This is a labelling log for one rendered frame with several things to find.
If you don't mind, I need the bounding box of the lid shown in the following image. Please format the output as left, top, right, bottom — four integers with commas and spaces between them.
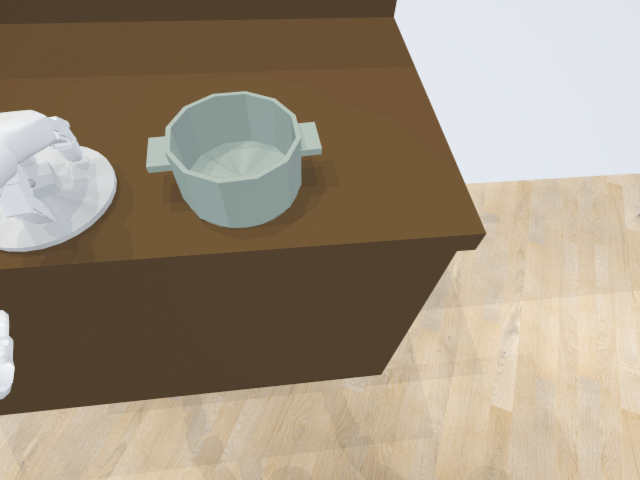
0, 146, 117, 252

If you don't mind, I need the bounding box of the knob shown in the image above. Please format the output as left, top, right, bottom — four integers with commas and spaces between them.
14, 160, 61, 200

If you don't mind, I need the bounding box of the pot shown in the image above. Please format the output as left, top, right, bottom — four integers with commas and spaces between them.
146, 91, 322, 228

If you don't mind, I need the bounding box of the left robot hand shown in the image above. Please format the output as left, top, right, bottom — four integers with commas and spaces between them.
0, 110, 83, 224

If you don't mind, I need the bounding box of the table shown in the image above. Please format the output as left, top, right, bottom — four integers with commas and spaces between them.
0, 0, 486, 415

